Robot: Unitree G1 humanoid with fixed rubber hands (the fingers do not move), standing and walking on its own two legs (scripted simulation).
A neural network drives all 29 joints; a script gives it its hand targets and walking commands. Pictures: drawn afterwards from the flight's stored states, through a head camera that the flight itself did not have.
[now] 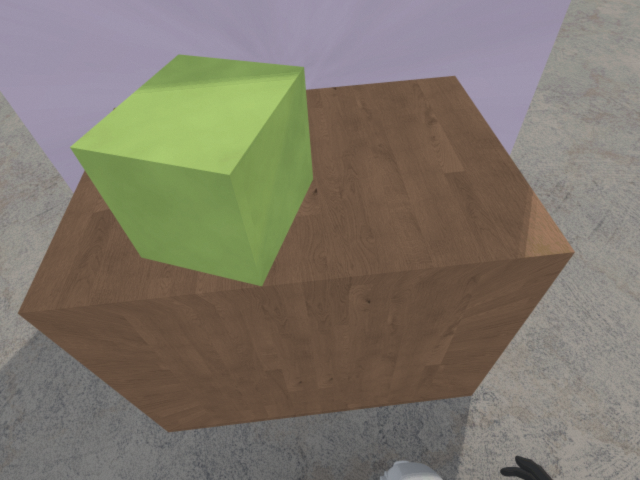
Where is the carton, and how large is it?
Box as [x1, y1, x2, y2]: [70, 54, 312, 285]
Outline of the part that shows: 178,54 70,147 141,257 261,285 312,179 303,67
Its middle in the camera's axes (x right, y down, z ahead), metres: -0.17 -0.12 +0.64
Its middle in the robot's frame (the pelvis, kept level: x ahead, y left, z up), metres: +0.60 +0.17 +0.07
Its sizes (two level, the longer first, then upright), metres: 0.270 0.228 0.232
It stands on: a pedestal, 0.69 m high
